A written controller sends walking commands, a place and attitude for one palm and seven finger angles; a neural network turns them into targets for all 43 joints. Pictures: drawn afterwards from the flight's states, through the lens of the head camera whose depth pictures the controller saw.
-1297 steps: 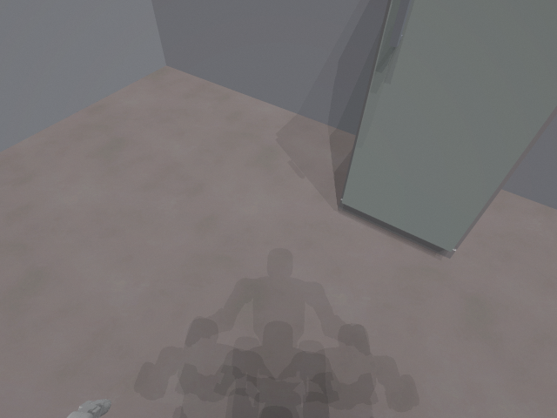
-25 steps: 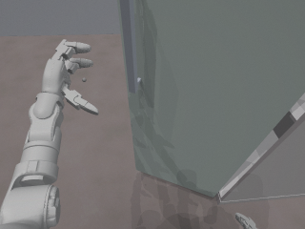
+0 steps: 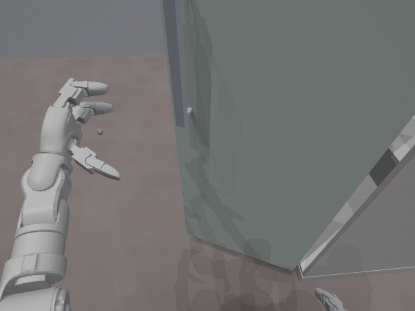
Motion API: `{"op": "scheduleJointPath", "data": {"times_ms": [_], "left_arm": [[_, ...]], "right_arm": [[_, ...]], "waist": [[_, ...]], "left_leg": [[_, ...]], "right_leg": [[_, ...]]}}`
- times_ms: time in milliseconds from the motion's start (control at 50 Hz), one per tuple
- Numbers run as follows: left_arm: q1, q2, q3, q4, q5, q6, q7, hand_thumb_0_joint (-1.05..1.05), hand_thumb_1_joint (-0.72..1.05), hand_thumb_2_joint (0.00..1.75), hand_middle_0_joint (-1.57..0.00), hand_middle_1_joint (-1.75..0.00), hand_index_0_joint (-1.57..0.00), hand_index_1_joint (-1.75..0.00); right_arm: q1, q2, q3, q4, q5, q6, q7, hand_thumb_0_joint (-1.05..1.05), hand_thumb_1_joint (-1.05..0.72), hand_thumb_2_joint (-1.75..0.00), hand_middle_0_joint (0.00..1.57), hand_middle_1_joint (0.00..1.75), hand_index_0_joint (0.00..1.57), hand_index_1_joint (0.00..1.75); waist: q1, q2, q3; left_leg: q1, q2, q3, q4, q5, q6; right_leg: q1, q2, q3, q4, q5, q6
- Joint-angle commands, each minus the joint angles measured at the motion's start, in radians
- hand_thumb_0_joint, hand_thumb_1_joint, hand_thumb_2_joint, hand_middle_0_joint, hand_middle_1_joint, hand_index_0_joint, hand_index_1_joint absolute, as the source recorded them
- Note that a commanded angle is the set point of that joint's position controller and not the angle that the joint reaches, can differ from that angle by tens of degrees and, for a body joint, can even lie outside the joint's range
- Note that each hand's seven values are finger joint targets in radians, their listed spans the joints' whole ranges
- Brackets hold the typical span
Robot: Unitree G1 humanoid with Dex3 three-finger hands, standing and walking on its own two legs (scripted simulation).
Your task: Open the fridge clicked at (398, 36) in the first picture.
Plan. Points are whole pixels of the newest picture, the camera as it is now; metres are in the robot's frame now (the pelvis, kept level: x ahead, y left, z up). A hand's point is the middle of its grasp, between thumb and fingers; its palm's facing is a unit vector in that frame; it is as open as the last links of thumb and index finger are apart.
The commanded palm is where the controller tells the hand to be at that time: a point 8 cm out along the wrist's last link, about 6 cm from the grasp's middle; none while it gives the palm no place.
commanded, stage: slip the hand off the handle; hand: left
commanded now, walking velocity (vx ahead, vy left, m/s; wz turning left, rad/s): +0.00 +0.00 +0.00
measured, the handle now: (181, 61) +0.54 +0.09 +0.23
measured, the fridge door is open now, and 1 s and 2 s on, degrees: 65 65 65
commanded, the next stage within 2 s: draw the hand back to the body in 0.36 s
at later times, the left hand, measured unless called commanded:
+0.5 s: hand (71, 163) +0.28 +0.23 +0.19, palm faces +0.12 -0.97 -0.19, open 14.7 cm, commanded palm +0.26 +0.27 +0.19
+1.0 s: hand (49, 196) +0.24 +0.25 +0.17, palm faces +0.07 -1.00 -0.03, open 14.6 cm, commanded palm +0.20 +0.28 +0.19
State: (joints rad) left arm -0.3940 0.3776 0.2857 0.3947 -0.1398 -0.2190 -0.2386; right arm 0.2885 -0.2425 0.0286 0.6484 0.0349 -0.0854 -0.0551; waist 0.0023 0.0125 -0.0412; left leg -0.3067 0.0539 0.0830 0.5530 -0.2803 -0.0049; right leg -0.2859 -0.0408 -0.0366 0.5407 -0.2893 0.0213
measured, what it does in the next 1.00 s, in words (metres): stands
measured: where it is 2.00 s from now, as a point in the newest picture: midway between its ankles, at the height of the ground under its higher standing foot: outside the picture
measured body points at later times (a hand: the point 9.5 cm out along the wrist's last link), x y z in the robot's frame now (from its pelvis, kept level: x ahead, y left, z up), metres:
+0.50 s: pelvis -0.01 -0.02 +0.00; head -0.02 -0.03 +0.45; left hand +0.27 +0.28 +0.20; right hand +0.18 -0.24 -0.08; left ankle +0.00 +0.12 -0.73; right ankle -0.01 -0.13 -0.73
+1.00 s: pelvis +0.00 +0.00 +0.01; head -0.04 -0.01 +0.45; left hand +0.23 +0.30 +0.18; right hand +0.22 -0.20 -0.04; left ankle +0.00 +0.12 -0.73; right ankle -0.01 -0.13 -0.73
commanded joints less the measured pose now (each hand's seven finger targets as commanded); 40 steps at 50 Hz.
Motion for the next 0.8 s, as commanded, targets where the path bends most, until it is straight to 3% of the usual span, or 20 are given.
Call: {"op": "scheduleJointPath", "data": {"times_ms": [0,60,120,140,220,240,280,320,340,420,460,480,500,520,540,580,620,680,740,780], "left_arm": [[-0.368,0.232,0.061,-0.313,-0.03,-0.079,0.001,0.0,-0.55,0.2,-0.25,-1.15,-0.25,-1.15],[-0.336,0.195,0.02,-0.33,-0.044,-0.067,-0.02,0.0,-0.55,0.2,-0.25,-1.15,-0.25,-1.15],[-0.257,0.194,0.026,-0.327,-0.062,-0.037,-0.039,0.0,-0.55,0.2,-0.25,-1.15,-0.25,-1.15],[-0.236,0.211,0.045,-0.319,-0.066,-0.03,-0.041,0.0,-0.55,0.2,-0.25,-1.15,-0.25,-1.15],[-0.196,0.212,0.064,-0.375,-0.086,-0.012,-0.047,0.0,-0.55,0.2,-0.25,-1.15,-0.25,-1.15],[-0.168,0.249,0.106,-0.366,-0.092,-0.012,-0.043,0.0,-0.55,0.2,-0.25,-1.15,-0.25,-1.15],[-0.175,0.253,0.118,-0.383,-0.099,-0.016,-0.044,0.0,-0.55,0.2,-0.25,-1.15,-0.25,-1.15],[-0.149,0.253,0.128,-0.444,-0.099,-0.03,-0.045,0.0,-0.55,0.2,-0.25,-1.15,-0.25,-1.15],[-0.118,0.268,0.144,-0.458,-0.104,-0.034,-0.048,0.0,-0.55,0.2,-0.25,-1.15,-0.25,-1.15],[-0.179,0.216,0.074,-0.458,-0.104,-0.036,-0.065,0.0,-0.55,0.2,-0.25,-1.15,-0.25,-1.15],[-0.2,0.233,0.075,-0.425,-0.106,-0.024,-0.074,0.0,-0.55,0.2,-0.25,-1.15,-0.25,-1.15],[-0.164,0.199,0.079,-0.266,-0.212,0.129,-0.125,0.0,-0.55,0.2,-0.25,-1.15,-0.25,-1.15],[-0.248,0.206,0.06,-0.366,-0.222,0.195,-0.154,0.0,-0.55,0.2,-0.25,-1.15,-0.25,-1.15],[-0.271,0.255,0.103,-0.381,-0.224,0.239,-0.163,0.0,-0.55,0.2,-0.25,-1.15,-0.25,-1.15],[-0.227,0.276,0.131,-0.366,-0.231,0.285,-0.174,0.0,-0.55,0.2,-0.25,-1.15,-0.25,-1.15],[-0.197,0.28,0.118,-0.432,-0.218,0.377,-0.189,0.0,-0.55,0.2,-0.25,-1.15,-0.25,-1.15],[-0.143,0.273,0.135,-0.525,-0.214,0.389,-0.175,0.0,-0.55,0.2,-0.25,-1.15,-0.25,-1.15],[0.006,0.264,0.196,-0.569,-0.239,0.356,-0.156,0.0,-0.55,0.2,-0.25,-1.15,-0.25,-1.15],[0.103,0.237,0.207,-0.584,-0.25,0.365,-0.155,0.0,-0.55,0.2,-0.25,-1.15,-0.25,-1.15],[0.092,0.213,0.174,-0.583,-0.235,0.401,-0.152,0.0,-0.55,0.2,-0.25,-1.15,-0.25,-1.15]], "right_arm": [[-0.104,-0.133,-0.045,-0.149,0.003,-0.067,-0.022,0.0,-0.9,-0.9,0.2,0.3,0.2,0.3],[-0.117,-0.134,-0.045,-0.148,0.008,-0.078,-0.029,0.0,-0.9,-0.9,0.2,0.3,0.2,0.3],[-0.128,-0.137,-0.042,-0.15,0.013,-0.086,-0.034,0.0,-0.9,-0.9,0.2,0.3,0.2,0.3],[-0.128,-0.14,-0.042,-0.146,0.014,-0.086,-0.036,0.0,-0.9,-0.9,0.2,0.3,0.2,0.3],[-0.154,-0.135,-0.034,-0.161,0.014,-0.095,-0.036,0.0,-0.9,-0.9,0.2,0.3,0.2,0.3],[-0.151,-0.137,-0.036,-0.157,0.013,-0.095,-0.039,0.0,-0.9,-0.9,0.2,0.3,0.2,0.3],[-0.164,-0.133,-0.031,-0.161,0.013,-0.097,-0.039,0.0,-0.9,-0.9,0.2,0.3,0.2,0.3],[-0.174,-0.127,-0.031,-0.169,0.008,-0.105,-0.038,0.0,-0.9,-0.9,0.2,0.3,0.2,0.3],[-0.174,-0.13,-0.03,-0.171,0.006,-0.108,-0.036,0.0,-0.9,-0.9,0.2,0.3,0.2,0.3],[-0.176,-0.123,-0.024,-0.155,0.01,-0.12,-0.046,0.0,-0.9,-0.9,0.2,0.3,0.2,0.3],[-0.17,-0.131,-0.024,-0.144,0.012,-0.126,-0.055,0.0,-0.9,-0.9,0.2,0.3,0.2,0.3],[-0.205,-0.144,-0.01,-0.152,0.042,-0.133,-0.069,0.0,-0.9,-0.9,0.2,0.3,0.2,0.3],[-0.223,-0.139,-0.002,-0.169,0.052,-0.14,-0.081,0.0,-0.9,-0.9,0.2,0.3,0.2,0.3],[-0.229,-0.143,-0.005,-0.168,0.049,-0.146,-0.092,0.0,-0.9,-0.9,0.2,0.3,0.2,0.3],[-0.236,-0.145,0.001,-0.177,0.048,-0.153,-0.096,0.0,-0.9,-0.9,0.2,0.3,0.2,0.3],[-0.25,-0.136,0.012,-0.202,0.053,-0.16,-0.085,0.0,-0.9,-0.9,0.2,0.3,0.2,0.3],[-0.245,-0.122,0.012,-0.223,0.048,-0.17,-0.069,0.0,-0.9,-0.9,0.2,0.3,0.2,0.3],[-0.234,-0.119,0.009,-0.225,0.041,-0.178,-0.047,0.0,-0.9,-0.9,0.2,0.3,0.2,0.3],[-0.235,-0.124,0.004,-0.221,0.043,-0.174,-0.032,0.0,-0.9,-0.9,0.2,0.3,0.2,0.3],[-0.231,-0.127,0.004,-0.215,0.047,-0.161,-0.032,0.0,-0.9,-0.9,0.2,0.3,0.2,0.3]], "waist": [[0.016,0.081,-0.255],[0.005,0.058,-0.228],[0.016,0.045,-0.201],[0.017,0.004,-0.194],[0.031,0.006,-0.181],[0.036,-0.03,-0.176],[0.035,-0.027,-0.165],[0.045,0.03,-0.198],[0.052,0.008,-0.212],[0.018,0.057,-0.149],[0.007,0.024,-0.132],[0.033,0.047,-0.154],[0.032,0.073,-0.158],[0.036,0.075,-0.176],[0.053,0.026,-0.185],[0.068,0.053,-0.22],[0.076,0.05,-0.237],[0.085,-0.034,-0.225],[0.091,-0.041,-0.178],[0.075,-0.003,-0.113]], "left_leg": [[0.156,-0.035,-0.047,-0.061,0.225,0.027],[0.154,-0.036,-0.046,-0.059,0.203,0.031],[0.141,-0.037,-0.05,-0.07,0.166,0.029],[0.134,-0.035,-0.049,-0.069,0.162,0.033],[0.121,-0.042,-0.05,-0.077,0.142,0.031],[0.114,-0.04,-0.045,-0.069,0.142,0.035],[0.103,-0.044,-0.045,-0.072,0.124,0.033],[0.13,-0.046,-0.045,-0.069,0.152,0.032],[0.125,-0.045,-0.04,-0.059,0.167,0.035],[0.126,-0.046,-0.045,-0.061,0.126,0.03],[0.113,-0.044,-0.048,-0.059,0.099,0.034],[0.113,-0.045,-0.051,-0.093,0.047,0.034],[0.134,-0.047,-0.056,-0.106,0.045,0.035],[0.146,-0.049,-0.06,-0.104,0.055,0.035],[0.139,-0.05,-0.063,-0.101,0.082,0.042],[0.164,-0.056,-0.065,-0.113,0.136,0.046],[0.194,-0.058,-0.068,-0.111,0.188,0.042],[0.197,-0.052,-0.061,-0.109,0.249,0.04],[0.193,-0.046,-0.048,-0.114,0.262,0.036],[0.181,-0.045,-0.046,-0.129,0.227,0.032]], "right_leg": [[0.049,0.057,0.002,-0.055,0.24,-0.041],[0.033,0.056,0.002,-0.065,0.227,-0.036],[0.029,0.053,-0.001,-0.074,0.195,-0.035],[0.036,0.053,-0.001,-0.078,0.193,-0.033],[0.051,0.046,0.001,-0.081,0.18,-0.031],[0.057,0.045,0.007,-0.085,0.183,-0.027],[0.058,0.042,0.01,-0.088,0.164,-0.024],[0.073,0.044,0.011,-0.08,0.19,-0.029],[0.091,0.041,0.017,-0.075,0.215,-0.025],[0.032,0.047,0.013,-0.092,0.163,-0.024],[0.017,0.043,0.019,-0.103,0.133,-0.02],[0.076,0.031,0.024,-0.126,0.112,-0.032],[0.082,0.026,0.019,-0.142,0.106,-0.028],[0.09,0.025,0.021,-0.148,0.103,-0.028],[0.108,0.022,0.026,-0.145,0.128,-0.025],[0.135,0.02,0.011,-0.131,0.196,-0.03],[0.144,0.029,-0.006,-0.119,0.244,-0.034],[0.17,0.038,-0.016,-0.111,0.323,-0.031],[0.162,0.044,-0.021,-0.116,0.34,-0.029],[0.123,0.045,-0.025,-0.128,0.294,-0.029]]}}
